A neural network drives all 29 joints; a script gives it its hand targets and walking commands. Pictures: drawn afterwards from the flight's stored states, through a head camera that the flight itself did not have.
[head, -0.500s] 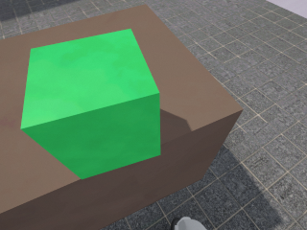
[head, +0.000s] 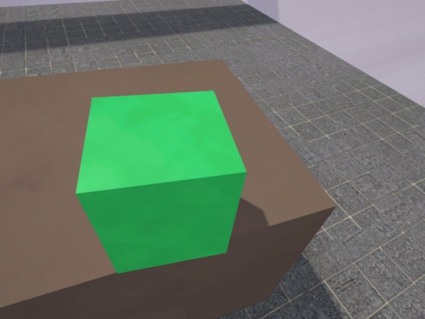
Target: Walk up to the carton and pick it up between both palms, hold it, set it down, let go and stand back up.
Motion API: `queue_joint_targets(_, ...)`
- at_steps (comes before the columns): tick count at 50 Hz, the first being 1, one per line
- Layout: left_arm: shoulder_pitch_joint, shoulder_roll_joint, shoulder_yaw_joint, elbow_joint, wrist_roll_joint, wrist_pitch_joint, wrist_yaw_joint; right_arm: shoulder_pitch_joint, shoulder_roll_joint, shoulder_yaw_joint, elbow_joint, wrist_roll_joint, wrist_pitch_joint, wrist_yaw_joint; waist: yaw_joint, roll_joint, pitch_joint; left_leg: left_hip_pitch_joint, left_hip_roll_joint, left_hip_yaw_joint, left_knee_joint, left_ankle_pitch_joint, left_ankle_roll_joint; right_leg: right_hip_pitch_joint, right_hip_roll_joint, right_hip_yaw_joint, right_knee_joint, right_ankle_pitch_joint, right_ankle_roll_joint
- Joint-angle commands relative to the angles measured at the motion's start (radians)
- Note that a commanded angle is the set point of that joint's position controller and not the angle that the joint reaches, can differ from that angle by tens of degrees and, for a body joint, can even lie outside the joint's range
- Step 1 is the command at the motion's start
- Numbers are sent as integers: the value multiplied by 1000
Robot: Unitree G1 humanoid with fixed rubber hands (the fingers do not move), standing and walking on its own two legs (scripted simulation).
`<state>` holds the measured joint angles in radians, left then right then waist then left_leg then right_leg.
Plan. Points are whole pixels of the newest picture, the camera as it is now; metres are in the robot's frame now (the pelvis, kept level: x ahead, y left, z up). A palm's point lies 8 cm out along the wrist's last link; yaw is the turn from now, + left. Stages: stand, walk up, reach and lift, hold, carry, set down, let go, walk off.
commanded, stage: walk up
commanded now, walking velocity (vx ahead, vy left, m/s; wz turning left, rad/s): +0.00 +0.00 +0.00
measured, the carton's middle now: (165, 182) +0.35 +0.10 +0.09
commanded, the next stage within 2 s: none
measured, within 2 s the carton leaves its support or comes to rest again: neither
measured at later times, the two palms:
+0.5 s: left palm out of the picture -0.01 +0.20 -0.15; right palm out of the picture +0.00 -0.17 -0.15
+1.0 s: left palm out of the picture +0.00 +0.24 -0.15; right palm out of the picture +0.00 -0.18 -0.15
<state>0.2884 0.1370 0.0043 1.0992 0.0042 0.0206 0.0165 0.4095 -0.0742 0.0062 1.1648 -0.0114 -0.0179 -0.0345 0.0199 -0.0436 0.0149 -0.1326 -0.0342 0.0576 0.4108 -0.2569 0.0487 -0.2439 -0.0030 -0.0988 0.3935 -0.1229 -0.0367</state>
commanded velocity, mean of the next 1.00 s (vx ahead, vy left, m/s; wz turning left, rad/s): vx -0.03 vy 0.02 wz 0.04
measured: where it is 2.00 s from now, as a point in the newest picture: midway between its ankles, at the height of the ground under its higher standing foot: outside the picture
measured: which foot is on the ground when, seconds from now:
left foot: down 0.00-0.94, up 0.96-1.00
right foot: down 0.00-1.00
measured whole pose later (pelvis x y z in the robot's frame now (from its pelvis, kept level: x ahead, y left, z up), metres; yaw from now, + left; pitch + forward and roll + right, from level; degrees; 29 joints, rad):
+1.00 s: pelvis +0.03 +0.03 +0.00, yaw +4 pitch -1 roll +1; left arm 0.27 0.09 0.02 1.10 0.01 -0.01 0.09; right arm 0.33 -0.13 -0.03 1.12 -0.01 0.03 -0.03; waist 0.03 0.01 0.10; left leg -0.31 -0.08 0.08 0.86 -0.52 0.00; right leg -0.25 -0.10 -0.11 0.50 -0.23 0.01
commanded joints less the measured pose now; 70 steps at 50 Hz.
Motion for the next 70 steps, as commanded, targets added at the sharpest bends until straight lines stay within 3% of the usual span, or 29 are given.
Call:
queue_joint_targets(1, 95, 46, -1, 17, 9, -28, -2, 6, -94, -10, -39, 12, -36, -7, 18, 90, 59, -124, 168, -187, -229, -60, 17, 110, -89, 102, -39, 4, 10)
queue_joint_targets(3, 97, 36, -7, 30, 1, -36, 2, 35, -88, -10, -28, 9, -32, -5, 6, 27, 53, -66, 157, -169, -204, -3, 26, 76, -94, 108, -47, -5, 12)
queue_joint_targets(5, 96, 27, -11, 39, 0, -40, 7, 55, -83, -10, -20, 5, -29, -4, -5, 10, 58, -45, 148, -154, -178, 50, 29, 58, -100, 113, -55, -2, 14)
queue_joint_targets(10, 126, 20, -17, 64, 1, -42, 16, 74, -69, -6, -9, 3, -25, -2, -16, 24, 82, -21, 138, -133, -151, 132, 27, 31, -107, 118, -53, 18, 13)
queue_joint_targets(23, 158, 16, -13, 86, 0, -43, 26, 63, -65, 0, -2, 8, -27, -10, -7, 64, 75, 8, 140, -119, -124, 309, 18, 57, -112, 110, -13, 83, 9)
queue_joint_targets(44, 139, 5, -7, 98, 0, -33, 30, 81, -65, 3, 7, 4, -23, -15, -12, 49, 91, 5, 137, -122, -130, 289, 16, 73, -113, 105, -12, 72, 14)
queue_joint_targets(45, 89, 209, 61, -7, 11, -34, 72, -21, -274, -74, -41, 26, 21, -18, 60, 244, 187, -211, 80, -63, 151, 423, -25, 133, -281, 137, 139, 466, -10)
queue_joint_targets(46, 224, 288, 85, 25, 14, -31, 92, -38, -223, -69, -80, 26, 36, -15, 89, 95, 66, -365, 33, -20, 359, 83, -59, 319, -440, 269, 125, 891, -122)
queue_joint_targets(47, 292, 273, 85, 41, 11, -21, 107, -64, -204, -79, -106, 12, 51, -9, 106, -32, -13, -392, -15, 23, 663, -431, -78, 310, -604, 394, 79, 1120, -247)
queue_joint_targets(48, 314, 264, 91, 42, 11, -16, 114, -96, -205, -90, -139, -9, 68, -4, 85, -45, -77, -335, 22, -39, 863, -461, -87, 191, -631, 383, 44, 1009, -282)
queue_joint_targets(49, 263, 252, 103, 23, 12, -13, 114, -116, -160, -84, -169, -23, 76, 5, 64, -71, -98, -302, 57, -88, 949, -404, -85, 84, -594, 301, 5, 799, -263)
queue_joint_targets(51, 95, 215, 103, -37, 34, -8, 113, -131, -133, -91, -190, -24, 85, 27, -10, -102, -32, -271, 101, -166, 1026, -266, -82, -112, -450, 145, -11, 386, -129)
queue_joint_targets(52, 26, 196, 99, -67, 42, -2, 110, -128, -136, -96, -201, -21, 92, 35, -31, -138, -10, -278, 88, -148, 1027, -207, -89, -161, -405, 99, -18, 255, -84)
queue_joint_targets(53, -139, 145, 78, -114, 33, -4, 91, -21, -89, -72, -184, -13, 71, 48, -143, -282, -48, -155, 92, -68, 782, -110, -70, -262, -232, -33, -82, -305, 38)
queue_joint_targets(54, -220, 139, 79, -150, 27, 5, 78, 50, -110, -77, -167, -16, 68, 55, -160, -336, -14, -115, 49, -5, 670, -104, -88, -318, -190, -70, -129, -448, 75)
queue_joint_targets(55, -256, 167, 86, -164, 24, 13, 73, 97, -123, -85, -149, -14, 67, 47, -182, -329, 3, -161, 16, 49, 577, -99, -110, -250, -196, -96, -143, -465, 72)
queue_joint_targets(56, -271, 190, 91, -161, 27, 8, 68, 121, -115, -84, -142, -16, 70, 39, -195, -316, -12, -195, 30, 70, 478, -138, -121, -127, -232, -68, -117, -381, 47)
queue_joint_targets(58, -64, 185, 95, -105, 33, 7, 60, -41, -137, -81, -188, -15, 61, 16, -48, -174, 7, -138, 82, 57, 209, -180, -119, -93, -293, 10, -21, -271, -3)
queue_joint_targets(59, 9, 200, 103, -79, 31, 15, 55, -56, -144, -82, -194, -9, 50, 11, -31, -66, 24, -4, 71, 40, 67, -129, -116, -170, -288, 13, 62, -269, 8)
queue_joint_targets(60, 73, 206, 112, -50, 45, 24, 49, -33, -157, -85, -183, -7, 39, 8, -30, 77, 60, 20, 73, -17, -47, -113, -119, -192, -234, -44, 235, -260, 36)
queue_joint_targets(61, 88, 211, 112, -37, 51, 50, 53, 44, -229, -89, -199, -49, 17, 16, -114, 220, 143, -2, 286, -341, -141, -157, -142, -437, -93, -54, 513, -497, 57)
queue_joint_targets(62, 164, 130, 91, -36, 64, 69, 50, 82, -326, -90, -187, -18, 10, 13, -23, 381, 212, -178, 524, -555, -155, 205, -154, -497, -94, 28, 654, -437, 101)
queue_joint_targets(63, 130, 96, 74, -91, 51, 76, 25, 69, -377, -101, -174, -21, 12, 14, -57, 549, 187, -383, 605, -684, -335, 22, -40, -366, -133, 97, 617, -401, 94)
queue_joint_targets(64, 5, 140, 79, -134, 26, 70, 8, -2, -318, -88, -176, -40, 8, 23, -52, 507, 274, -452, 509, -653, -380, -115, -42, -333, -123, 124, 675, -323, 87)
queue_joint_targets(65, -40, 180, 93, -132, 10, 60, -9, -61, -260, -70, -190, -35, 4, 22, -33, 411, 270, -379, 395, -447, -303, -89, -99, -335, -125, 132, 675, -233, 79)
queue_joint_targets(66, 16, 186, 96, -87, -1, 56, -25, -128, -262, -70, -210, -34, 5, 20, 10, 338, 198, -259, 316, -269, -212, 103, -147, -330, -109, 120, 659, -174, 77)
queue_joint_targets(67, 81, 181, 95, -59, 8, 56, -32, -175, -286, -80, -237, -22, 4, 14, 45, 273, 122, -148, 272, -179, -161, 196, -163, -344, -95, 110, 663, -119, 74)
queue_joint_targets(68, 107, 167, 90, -39, 15, 55, -35, -123, -293, -83, -226, -9, -4, 14, 32, 246, 76, -97, 272, -169, -137, 305, -165, -324, -80, 91, 680, -92, 72)
queue_joint_targets(70, 52, 154, 86, -51, 23, 54, -30, 82, -238, -71, -148, -1, -21, 18, -35, 194, 13, 5, 288, -209, -104, 488, -162, -311, -66, 78, 708, -94, 75)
